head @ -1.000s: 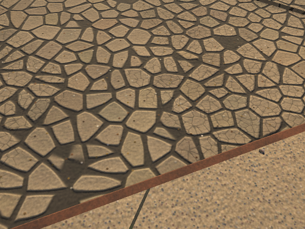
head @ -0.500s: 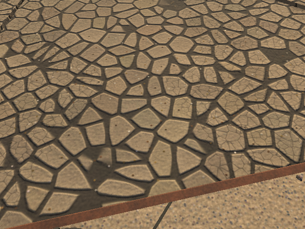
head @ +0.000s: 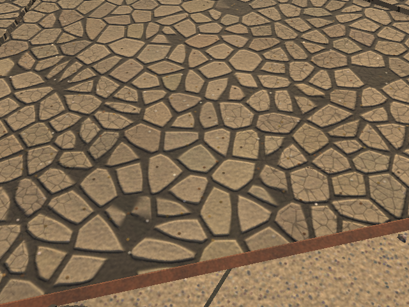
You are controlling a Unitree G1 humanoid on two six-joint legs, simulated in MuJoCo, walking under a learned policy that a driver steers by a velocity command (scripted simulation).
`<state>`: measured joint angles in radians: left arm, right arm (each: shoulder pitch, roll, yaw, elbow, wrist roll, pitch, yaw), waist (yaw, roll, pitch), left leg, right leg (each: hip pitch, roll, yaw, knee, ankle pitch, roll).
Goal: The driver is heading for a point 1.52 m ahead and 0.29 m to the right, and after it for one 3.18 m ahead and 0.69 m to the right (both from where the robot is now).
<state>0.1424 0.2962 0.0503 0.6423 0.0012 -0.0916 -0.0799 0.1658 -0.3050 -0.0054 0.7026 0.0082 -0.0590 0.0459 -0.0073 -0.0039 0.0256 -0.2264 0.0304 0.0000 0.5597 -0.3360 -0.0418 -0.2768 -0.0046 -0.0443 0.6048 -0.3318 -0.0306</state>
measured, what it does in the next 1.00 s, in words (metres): walks ahead: left foot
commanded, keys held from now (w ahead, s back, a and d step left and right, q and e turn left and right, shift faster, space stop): no key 0.34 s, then w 0.66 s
